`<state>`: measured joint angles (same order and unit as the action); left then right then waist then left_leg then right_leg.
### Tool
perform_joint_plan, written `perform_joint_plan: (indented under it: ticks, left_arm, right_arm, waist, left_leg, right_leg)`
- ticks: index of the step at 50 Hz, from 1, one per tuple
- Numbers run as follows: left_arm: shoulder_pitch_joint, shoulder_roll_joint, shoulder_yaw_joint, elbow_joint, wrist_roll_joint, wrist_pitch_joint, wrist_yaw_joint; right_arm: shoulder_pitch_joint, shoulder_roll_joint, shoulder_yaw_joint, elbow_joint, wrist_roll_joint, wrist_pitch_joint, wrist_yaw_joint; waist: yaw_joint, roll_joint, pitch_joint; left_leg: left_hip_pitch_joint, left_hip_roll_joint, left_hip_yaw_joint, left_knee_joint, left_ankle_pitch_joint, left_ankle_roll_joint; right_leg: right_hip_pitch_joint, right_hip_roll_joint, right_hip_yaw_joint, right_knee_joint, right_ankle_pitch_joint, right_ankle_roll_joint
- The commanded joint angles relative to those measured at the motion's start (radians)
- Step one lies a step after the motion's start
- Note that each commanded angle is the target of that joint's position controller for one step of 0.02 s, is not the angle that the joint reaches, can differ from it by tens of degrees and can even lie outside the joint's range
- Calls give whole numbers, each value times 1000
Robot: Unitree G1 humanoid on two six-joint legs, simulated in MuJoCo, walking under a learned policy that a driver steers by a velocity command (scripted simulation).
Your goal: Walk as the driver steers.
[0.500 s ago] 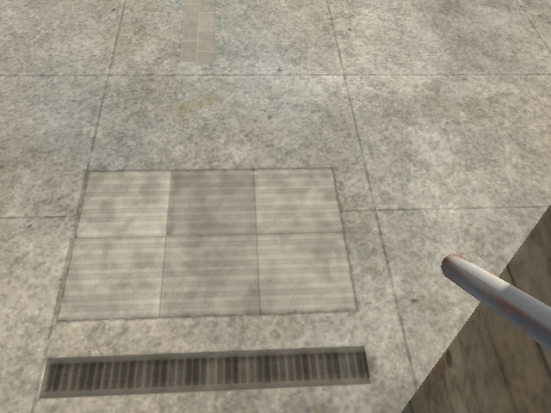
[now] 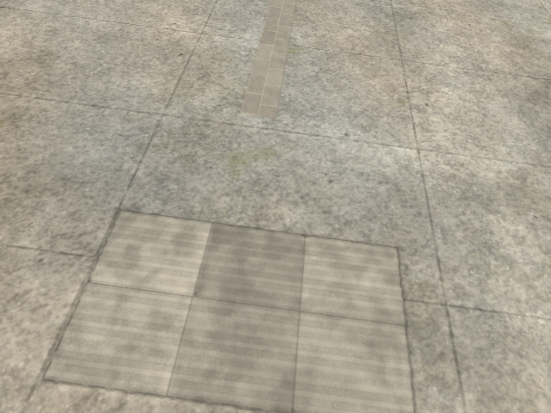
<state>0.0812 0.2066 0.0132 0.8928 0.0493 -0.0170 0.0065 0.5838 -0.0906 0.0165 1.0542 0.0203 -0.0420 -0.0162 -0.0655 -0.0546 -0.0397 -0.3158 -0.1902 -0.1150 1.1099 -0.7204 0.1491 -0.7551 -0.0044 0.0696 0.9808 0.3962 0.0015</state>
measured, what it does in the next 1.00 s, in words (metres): goes down: right foot 0.21 m lower, then left foot 0.21 m lower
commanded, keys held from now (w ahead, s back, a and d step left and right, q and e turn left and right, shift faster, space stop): w+q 0.30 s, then w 0.40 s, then w+e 0.24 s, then no key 0.06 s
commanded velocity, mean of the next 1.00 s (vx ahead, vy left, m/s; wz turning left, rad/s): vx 0.49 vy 0.00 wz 0.22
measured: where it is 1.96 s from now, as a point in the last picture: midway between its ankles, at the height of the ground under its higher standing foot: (230, 398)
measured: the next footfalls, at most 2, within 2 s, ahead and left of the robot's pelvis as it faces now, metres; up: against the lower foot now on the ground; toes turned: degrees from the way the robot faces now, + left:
right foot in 0.18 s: +0.15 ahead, -0.11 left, -0.21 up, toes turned +3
left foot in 0.64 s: +0.51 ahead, +0.08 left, -0.42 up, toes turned +16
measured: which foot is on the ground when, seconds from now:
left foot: down 0.00-0.18, up 0.20-0.62, down 0.64-0.96, up 0.98-1.00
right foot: up 0.00-0.16, down 0.18-0.64, up 0.66-0.92, down 0.94-1.00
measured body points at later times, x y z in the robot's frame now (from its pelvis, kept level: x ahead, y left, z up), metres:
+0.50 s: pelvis +0.29 -0.04 -0.21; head +0.29 -0.04 +0.24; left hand +0.12 +0.15 -0.35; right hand +0.49 -0.22 -0.34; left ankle +0.46 +0.13 -0.88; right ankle +0.11 -0.11 -0.87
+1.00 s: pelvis +0.65 -0.02 -0.37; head +0.67 -0.04 +0.07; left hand +0.67 +0.23 -0.51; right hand +0.69 -0.26 -0.54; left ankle +0.49 +0.07 -1.02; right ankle +0.75 -0.09 -1.08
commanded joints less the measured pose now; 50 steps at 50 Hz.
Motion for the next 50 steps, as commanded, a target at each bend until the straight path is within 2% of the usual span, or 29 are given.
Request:
perform_joint_plan:
  ticks: [1, 4, 7, 8, 9, 10, 11, 13, 14, 16, 17, 18, 19, 22, 27, 28, 31, 32, 33, 34, 37, 38, 39, 41, 45, 47, 48, 49, 50]
  left_arm:
    - [-31, 39, -1, -25, 6, -13, -8]
    - [-33, 55, 2, -72, -3, -50, -11]
    - [237, 83, 38, -17, -78, -51, -1]
    - [345, 97, 44, 19, -72, -33, 3]
    - [449, 119, 54, 37, -50, -23, -3]
    - [544, 164, 63, 52, -18, -30, -16]
    - [566, 134, 48, 49, -15, -38, -38]
    - [568, 93, 39, 46, -35, -58, -48]
    - [562, 132, 52, 70, -40, -55, -31]
    - [525, 70, 17, 101, -25, -70, -3]
    - [382, -12, -20, 59, -26, -69, 11]
    - [303, 41, -11, 32, -27, -81, 18]
    - [368, 103, 1, 74, -53, -85, 21]
    - [404, 26, -17, 113, -84, -108, 18]
    - [594, 19, -20, 218, -4, -68, 1]
    - [587, 28, -17, 231, 24, -48, 0]
    - [657, 10, -25, 293, 7, -26, 20]
    - [574, 12, -16, 283, -16, -28, 23]
    - [567, 32, -1, 220, -70, -43, 37]
    - [483, 82, -3, 154, -100, -57, 55]
    - [355, 50, -2, 125, -8, -63, 21]
    - [320, 21, 2, 97, 13, -48, 4]
    - [318, -38, -6, 92, 14, -38, -3]
    - [381, -88, -27, 110, -11, -42, -20]
    - [363, 0, 3, 139, -24, -59, -33]
    - [484, 49, 28, 181, -11, -49, -20]
    - [510, 150, 50, 171, -12, -54, -19]
    - [551, 197, 62, 176, -49, -33, -22]
    - [452, 185, 59, 133, -59, -28, -20]
  right_arm:
    - [-82, -159, -33, -89, 1, -15, 8]
    - [-72, -170, -36, -69, -53, -30, 14]
    - [-98, -208, -46, -32, -90, -12, 5]
    - [-86, -209, -54, -30, -69, -4, 26]
    - [-112, -216, -64, -46, -63, -3, 37]
    - [-67, -160, -65, -70, -30, -2, 28]
    - [-37, -118, -42, -103, -15, 4, 1]
    - [-186, -158, -43, -103, -76, 10, -16]
    - [-213, -171, -44, -131, -93, 13, 3]
    - [-451, -182, -53, -177, -100, 11, 14]
    - [-495, -177, -49, -197, -67, 4, 29]
    - [-481, -147, -42, -173, -74, 0, 43]
    - [-345, -141, -54, -66, -89, 14, 47]
    - [-475, -151, -57, -108, -63, -27, 76]
    - [-713, -117, -26, -174, -52, -40, 80]
    - [-651, -125, -30, -160, -32, -35, 77]
    - [-395, -184, -37, -48, -61, -31, 65]
    - [-245, -246, -60, 14, -76, -19, 64]
    - [-67, -319, -69, 25, -80, -30, 68]
    - [14, -318, -70, 44, -58, -39, 54]
    - [-156, -243, -73, -11, -70, -33, -4]
    - [-298, -205, -58, -41, -58, -50, -5]
    - [-340, -198, -52, -41, -77, -55, -4]
    - [-401, -198, -56, -77, -56, -69, 6]
    - [-376, -284, -81, -91, -10, -62, 28]
    - [-302, -246, -74, -85, -15, -41, 23]
    - [-216, -178, -62, -102, -29, -35, 26]
    - [-127, -134, -55, -104, -31, -32, 30]
    - [-206, -166, -51, -115, -48, -27, 25]
  waist:
    - [15, 154, 106]
    - [-51, 147, 113]
    - [22, 153, 80]
    - [45, 103, 26]
    - [110, 25, 24]
    - [79, -140, -13]
    - [56, -154, -106]
    - [109, 22, -62]
    - [90, -44, -62]
    - [84, -16, 153]
    - [1, 155, 274]
    - [2, 73, 246]
    - [-6, -27, 189]
    - [32, -19, 192]
    - [204, 20, 309]
    - [182, 3, 256]
    - [85, 51, 169]
    - [-27, 225, 142]
    - [-64, 221, -104]
    - [-114, 220, -231]
    - [-19, 69, -134]
    - [84, -21, 33]
    - [133, 39, 122]
    - [180, 105, 105]
    - [188, 115, 41]
    - [228, 75, 51]
    - [200, -171, 55]
    - [178, -368, -112]
    - [163, -207, -31]
  left_leg:
    - [-248, 133, -324, -307, 458, 50]
    - [-58, 89, -287, -103, 588, 78]
    - [55, 71, -237, 187, 867, 109]
    - [-71, 47, -204, 334, 863, 92]
    - [-341, 6, -146, 611, 408, 62]
    - [-664, -44, 2, 926, -197, 29]
    - [-929, 59, 51, 1012, -248, 43]
    - [-1019, 135, 98, 1041, 38, 57]
    - [-1011, 185, 92, 1019, 92, 46]
    - [-1035, 232, -32, 679, 403, -52]
    - [-702, 209, -32, 180, 645, -105]
    - [-405, 184, 70, 21, 809, -116]
    - [-267, 158, 91, 144, 946, -90]
    - [-214, 153, 73, -256, 1412, -49]
    - [-292, 169, 201, -535, 1118, -58]
    - [-226, 212, 135, -650, 1102, -51]
    - [198, 226, 164, -925, 1141, -49]
    - [501, 299, 102, -919, 1311, -6]
    - [951, 536, -59, -395, 1922, 91]
    - [1148, 628, -211, -365, 1820, 207]
    - [653, 591, -264, -628, 748, 199]
    - [238, 552, -187, -784, 699, 150]
    - [-40, 519, -143, -827, 787, 147]
    - [-249, 418, 32, -817, 833, 69]
    - [-168, 331, 157, -674, 816, -2]
    - [-102, 298, 225, -378, 955, -31]
    - [-205, 196, 306, 3, 701, -83]
    - [-372, 60, 218, 295, 173, -99]
    - [-455, 132, 128, 317, 184, -90]
  right_leg:
    - [261, 31, -73, -124, 127, -29]
    - [272, 58, -67, -348, 36, -21]
    - [511, 2, -80, -727, 24, -25]
    - [752, -17, -135, -760, 87, -12]
    - [1022, -126, -12, -819, 137, -60]
    - [1299, -268, 56, -534, 522, -115]
    - [1492, -371, 61, -233, 677, -135]
    - [1232, -304, 43, -328, 173, -176]
    - [1069, -359, 179, -335, -121, -248]
    - [723, -341, 225, -384, -313, -234]
    - [313, -235, 44, -527, -359, -182]
    - [130, -210, 23, -600, -409, -181]
    - [153, -219, 15, -534, -245, -163]
    - [263, -116, -98, -384, -561, -109]
    - [549, -91, -12, -166, -404, -150]
    - [620, -102, 22, -75, -345, -177]
    - [505, -74, 22, 370, -228, -174]
    - [214, 30, -70, 695, -923, -132]
    - [-110, 79, -85, 988, -1406, -93]
    - [-384, 41, -22, 960, -1321, -79]
    - [-366, -78, 34, 664, -994, -96]
    - [-151, -123, 38, 294, -817, -49]
    - [63, -117, 20, 180, -747, -24]
    - [379, -98, -18, -90, -551, -22]
    - [638, 23, -162, -207, -439, -58]
    - [705, 69, -145, -280, -605, -113]
    - [711, -138, 270, -440, -570, -185]
    - [873, -324, 755, -703, -688, -315]
    - [821, -316, 710, -726, -846, -311]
